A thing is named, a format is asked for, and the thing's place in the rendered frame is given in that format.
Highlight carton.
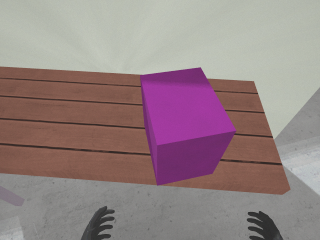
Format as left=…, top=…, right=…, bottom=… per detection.
left=140, top=67, right=236, bottom=186

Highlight table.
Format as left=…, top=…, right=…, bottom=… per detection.
left=0, top=66, right=291, bottom=207

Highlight right robot hand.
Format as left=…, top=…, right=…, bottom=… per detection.
left=247, top=211, right=284, bottom=240

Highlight left robot hand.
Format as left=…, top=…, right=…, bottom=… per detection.
left=81, top=206, right=115, bottom=240

